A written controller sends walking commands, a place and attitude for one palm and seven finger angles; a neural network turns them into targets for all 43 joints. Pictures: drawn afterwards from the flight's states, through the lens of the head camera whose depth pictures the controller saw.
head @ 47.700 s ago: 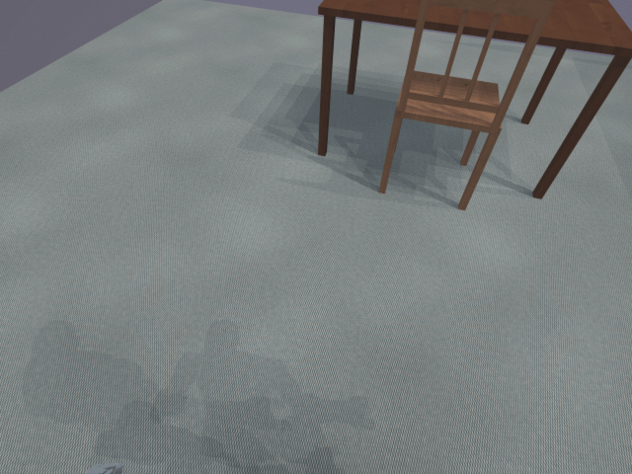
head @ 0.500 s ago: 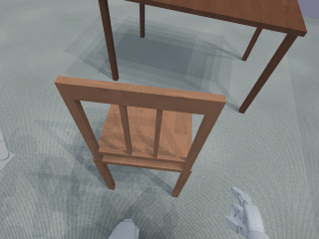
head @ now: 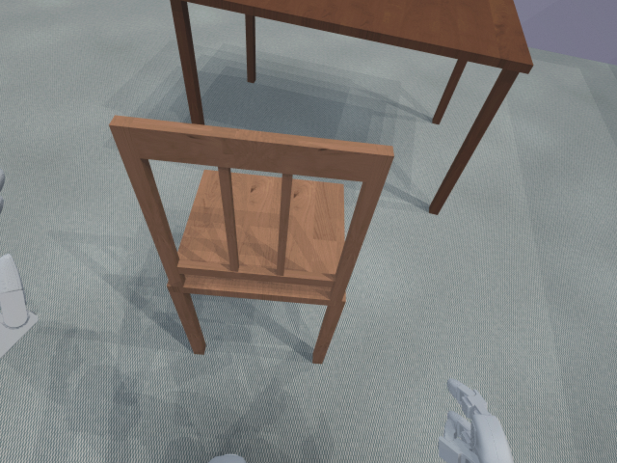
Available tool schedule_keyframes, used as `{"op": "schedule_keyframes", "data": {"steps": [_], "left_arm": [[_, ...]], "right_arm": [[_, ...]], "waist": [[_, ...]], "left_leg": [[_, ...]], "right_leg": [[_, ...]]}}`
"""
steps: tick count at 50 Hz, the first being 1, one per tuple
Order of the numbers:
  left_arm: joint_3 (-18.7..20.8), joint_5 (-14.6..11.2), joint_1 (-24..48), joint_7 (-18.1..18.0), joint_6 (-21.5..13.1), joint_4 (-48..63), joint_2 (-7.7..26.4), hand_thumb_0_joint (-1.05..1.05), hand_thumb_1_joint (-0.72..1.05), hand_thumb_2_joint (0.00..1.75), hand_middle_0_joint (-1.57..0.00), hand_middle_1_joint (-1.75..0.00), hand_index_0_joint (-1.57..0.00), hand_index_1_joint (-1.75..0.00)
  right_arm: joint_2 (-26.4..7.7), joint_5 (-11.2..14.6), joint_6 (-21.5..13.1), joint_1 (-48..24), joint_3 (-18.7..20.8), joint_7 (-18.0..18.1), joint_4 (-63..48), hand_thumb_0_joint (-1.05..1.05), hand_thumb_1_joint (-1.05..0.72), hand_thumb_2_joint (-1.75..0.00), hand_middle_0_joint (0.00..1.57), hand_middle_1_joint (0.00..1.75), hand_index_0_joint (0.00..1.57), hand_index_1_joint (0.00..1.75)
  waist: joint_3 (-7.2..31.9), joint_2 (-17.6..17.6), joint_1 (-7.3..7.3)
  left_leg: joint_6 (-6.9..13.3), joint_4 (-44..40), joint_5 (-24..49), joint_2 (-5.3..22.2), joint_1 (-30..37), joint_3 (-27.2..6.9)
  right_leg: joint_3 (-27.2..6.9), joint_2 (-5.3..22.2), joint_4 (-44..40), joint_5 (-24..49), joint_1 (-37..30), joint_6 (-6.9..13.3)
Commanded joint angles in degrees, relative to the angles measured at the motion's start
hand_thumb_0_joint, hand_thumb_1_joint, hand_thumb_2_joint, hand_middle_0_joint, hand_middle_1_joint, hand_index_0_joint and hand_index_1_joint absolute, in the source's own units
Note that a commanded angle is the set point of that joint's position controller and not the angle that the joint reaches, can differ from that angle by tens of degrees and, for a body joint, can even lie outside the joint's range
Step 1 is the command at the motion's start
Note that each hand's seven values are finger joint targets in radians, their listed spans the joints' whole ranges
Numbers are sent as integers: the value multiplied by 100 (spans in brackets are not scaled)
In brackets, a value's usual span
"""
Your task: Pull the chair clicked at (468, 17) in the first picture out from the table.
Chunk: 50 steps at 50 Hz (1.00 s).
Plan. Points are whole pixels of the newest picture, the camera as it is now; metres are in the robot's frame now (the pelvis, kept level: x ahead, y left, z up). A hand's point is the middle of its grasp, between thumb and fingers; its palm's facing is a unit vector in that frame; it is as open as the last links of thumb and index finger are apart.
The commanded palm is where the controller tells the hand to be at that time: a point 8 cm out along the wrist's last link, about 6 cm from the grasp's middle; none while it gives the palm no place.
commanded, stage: stop stepping back and stand still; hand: left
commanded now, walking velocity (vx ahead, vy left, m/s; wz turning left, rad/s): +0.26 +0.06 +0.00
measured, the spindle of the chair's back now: (230, 224) +0.51 +0.18 -0.08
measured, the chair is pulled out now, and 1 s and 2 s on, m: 0.64 0.64 0.64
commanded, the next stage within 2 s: let the arm hang, fingers relaxed in 0.56 s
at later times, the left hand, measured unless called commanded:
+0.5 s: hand (5, 358) +0.16 +0.26 +0.17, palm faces +0.42 -0.77 -0.47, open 7.5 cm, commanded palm +0.11 +0.29 +0.19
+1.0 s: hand out of the picture +0.02 +0.16 -0.17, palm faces +0.07 -0.98 -0.17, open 6.8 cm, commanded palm none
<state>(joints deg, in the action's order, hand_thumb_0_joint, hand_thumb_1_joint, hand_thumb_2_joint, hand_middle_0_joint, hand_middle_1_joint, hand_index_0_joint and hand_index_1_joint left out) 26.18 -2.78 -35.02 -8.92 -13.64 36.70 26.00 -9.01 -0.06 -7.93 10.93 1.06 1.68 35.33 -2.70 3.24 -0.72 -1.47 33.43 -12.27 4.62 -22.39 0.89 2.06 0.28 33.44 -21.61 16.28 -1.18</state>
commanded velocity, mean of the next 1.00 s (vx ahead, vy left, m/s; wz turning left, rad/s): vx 0.05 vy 0.02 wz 0.00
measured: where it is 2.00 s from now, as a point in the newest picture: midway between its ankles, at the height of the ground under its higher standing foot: outside the picture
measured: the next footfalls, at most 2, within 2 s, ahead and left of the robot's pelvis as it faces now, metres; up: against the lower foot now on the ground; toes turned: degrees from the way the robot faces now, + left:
right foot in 0.02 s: +0.03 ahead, -0.13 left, +0.00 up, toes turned -2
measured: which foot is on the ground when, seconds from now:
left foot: down 0.00-1.00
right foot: up 0.00-0.00, down 0.02-1.00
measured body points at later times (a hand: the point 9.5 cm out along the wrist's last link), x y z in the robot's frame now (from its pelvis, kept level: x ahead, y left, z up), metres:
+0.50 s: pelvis -0.03 -0.01 +0.01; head -0.04 +0.01 +0.46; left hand +0.14 +0.30 +0.20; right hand +0.10 -0.25 -0.08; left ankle +0.01 +0.10 -0.73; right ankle -0.01 -0.13 -0.73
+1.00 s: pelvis -0.02 -0.02 +0.01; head +0.00 +0.01 +0.45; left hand +0.02 +0.21 -0.15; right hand +0.03 -0.25 -0.13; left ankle +0.01 +0.10 -0.73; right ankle -0.01 -0.13 -0.73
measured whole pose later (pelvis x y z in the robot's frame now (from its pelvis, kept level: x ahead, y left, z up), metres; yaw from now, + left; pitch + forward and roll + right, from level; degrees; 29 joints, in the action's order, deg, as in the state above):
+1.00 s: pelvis -0.02 -0.02 +0.01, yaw +1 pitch -2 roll -1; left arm 1.6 1.0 -17.3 -2.0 1.9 -49.6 10.7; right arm -8.8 -1.2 0.1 15.5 -0.5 1.0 54.0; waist -3.6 3.4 -0.7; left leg -0.1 29.6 -13.2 -0.1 -14.9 -2.5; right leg 3.1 0.5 28.1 -14.3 12.4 0.3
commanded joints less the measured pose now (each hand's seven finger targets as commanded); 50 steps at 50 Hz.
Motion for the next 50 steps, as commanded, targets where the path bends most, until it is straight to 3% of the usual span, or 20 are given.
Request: {"op": "schedule_keyframes", "data": {"steps": [1,3,4,6,8,9,11,13,14,18,23,32,33,34,35,39,46,48,49,50], "left_arm": [[880,-29,354,-171,-330,449,1007,0,90,90,-20,-30,-20,-30],[646,-23,305,-141,-157,228,787,0,90,90,-20,-30,-20,-30],[668,-30,226,-167,-104,94,858,0,90,90,-20,-30,-20,-30],[478,-23,315,-172,-49,-32,718,0,90,90,-20,-30,-20,-30],[439,36,754,-170,-74,-61,761,0,90,90,-20,-30,-20,-30],[472,69,789,-177,-107,-45,815,0,90,90,-20,-30,-20,-30],[453,63,693,-160,-185,98,795,0,90,90,-20,-30,-20,-30],[460,183,749,-143,-209,347,796,0,90,90,-20,-30,-20,-30],[484,223,782,-146,-210,331,808,0,90,90,-20,-30,-20,-30],[557,188,499,-156,-312,209,784,0,90,90,-20,-30,-20,-30],[479,156,342,-150,-355,7,649,0,90,90,-20,-30,-20,-30],[300,115,765,-165,-252,122,592,0,90,90,-20,-30,-20,-30],[-2001,659,827,655,800,-4321,-472,0,90,90,-20,-30,-20,-30],[-1930,493,727,788,1227,-4528,-946,0,90,90,-20,-30,-20,-30],[-2089,478,851,797,1332,-4685,-1165,0,90,90,-20,-30,-20,-30],[-2215,485,1509,771,1368,-5888,-848,0,90,90,-20,-30,-20,-30],[-2448,395,1551,727,1409,-8125,-708,0,90,90,-20,-30,-20,-30],[-2364,400,1372,702,1392,-8405,-958,0,90,90,-20,-30,-20,-30],[-2394,384,1364,705,1383,-8548,-955,0,90,90,-20,-30,-20,-30],[-2419,382,1379,718,1374,-8660,-991,0,90,90,-20,-30,-20,-30]], "right_arm": [[-934,66,-223,-209,187,121,-611,0,-90,-90,20,30,20,30],[-1032,93,-79,-155,375,151,-724,0,-90,-90,20,30,20,30],[-1010,79,-31,-177,335,160,-684,0,-90,-90,20,30,20,30],[-986,57,62,-144,232,113,-594,0,-90,-90,20,30,20,30],[-989,80,6,-268,213,137,-623,0,-90,-90,20,30,20,30],[-1008,86,-57,-321,227,174,-637,0,-90,-90,20,30,20,30],[-1054,99,-132,-339,257,224,-709,0,-90,-90,20,30,20,30],[-1018,89,-188,-368,203,227,-723,0,-90,-90,20,30,20,30],[-962,110,-225,-407,209,244,-765,0,-90,-90,20,30,20,30],[-920,112,-374,-204,253,195,-647,0,-90,-90,20,30,20,30],[-961,125,-356,-176,293,146,-598,0,-90,-90,20,30,20,30],[-932,105,-238,-348,251,180,-621,0,-90,-90,20,30,20,30],[-1514,15,-252,-427,376,-333,617,0,-90,-90,20,30,20,30],[-995,11,94,108,285,-278,701,0,-90,-90,20,30,20,30],[-797,-41,227,207,184,-235,694,0,-90,-90,20,30,20,30],[-946,-132,541,177,81,-182,615,0,-90,-90,20,30,20,30],[-823,-80,659,352,-67,-89,1403,0,-90,-90,20,30,20,30],[-624,-116,677,570,-25,-49,1561,0,-90,-90,20,30,20,30],[-549,-109,684,655,-14,-41,1639,0,-90,-90,20,30,20,30],[-511,-93,708,741,-7,-22,1692,0,-90,-90,20,30,20,30]], "waist": [[797,-1191,216],[586,151,222],[444,201,247],[429,315,309],[249,621,295],[189,440,249],[115,-426,165],[20,-1739,162],[-111,-1832,124],[322,-994,101],[274,-587,147],[494,-640,132],[199,-432,287],[671,-429,190],[763,-256,144],[558,777,75],[121,-990,15],[356,-1393,9],[365,-1482,13],[230,-1095,17]], "left_leg": [[292,-628,-1772,208,-50,-373],[126,556,-1647,-361,422,-33],[149,1127,-1290,-415,640,-61],[227,1145,-1002,-436,557,-166],[327,98,-986,-315,591,-256],[381,-496,-982,-281,677,-331],[522,-1289,-1149,-24,608,-771],[669,-2304,-2681,435,-223,-1572],[751,-2467,-2993,585,-794,-1713],[561,-1622,-1549,182,-356,-1030],[417,-1290,-1211,15,77,-731],[381,-1333,-164,69,647,-659],[339,-345,1370,17,414,-645],[320,-451,1602,23,778,-484],[385,-478,1495,105,795,-597],[447,-506,1252,-72,588,-819],[403,-1044,606,-68,654,-786],[414,-1073,319,-66,763,-782],[414,-1098,262,-69,741,-779],[435,-1082,237,-42,724,-789]], "right_leg": [[-131,271,-1475,546,-1033,187],[-1400,836,-1995,-1464,438,570],[-1711,1187,-2240,-1669,973,765],[-1474,1302,-2105,-1167,846,824],[-1071,1154,-1873,-1031,575,639],[-987,985,-1725,-913,418,543],[-752,579,-1336,-597,121,373],[-183,107,-426,-401,-455,168],[-105,26,-154,65,-875,118],[-285,238,-1043,718,-1332,140],[-711,376,-1501,486,-822,243],[-670,389,-1458,1289,-1000,216],[-200,537,-341,2313,-68,263],[-312,522,-472,1952,-54,282],[-258,493,-519,1591,-14,264],[-504,619,-661,1618,-360,409],[-504,493,-994,1091,-538,333],[-443,480,-1059,1094,-658,399],[-424,480,-1081,1109,-706,405],[-412,455,-1193,1150,-682,413]]}}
